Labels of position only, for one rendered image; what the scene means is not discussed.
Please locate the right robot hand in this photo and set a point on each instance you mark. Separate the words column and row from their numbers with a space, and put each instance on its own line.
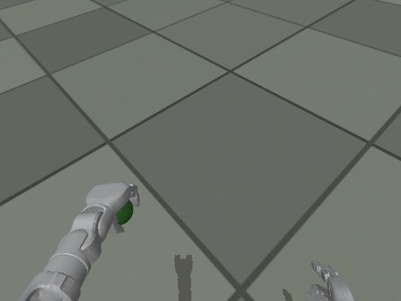
column 338, row 289

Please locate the ball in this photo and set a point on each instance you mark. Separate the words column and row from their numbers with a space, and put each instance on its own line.
column 125, row 213

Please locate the left robot arm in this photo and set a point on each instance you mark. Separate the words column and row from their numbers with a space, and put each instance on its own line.
column 64, row 274

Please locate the left robot hand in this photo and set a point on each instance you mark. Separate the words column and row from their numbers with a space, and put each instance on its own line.
column 115, row 195

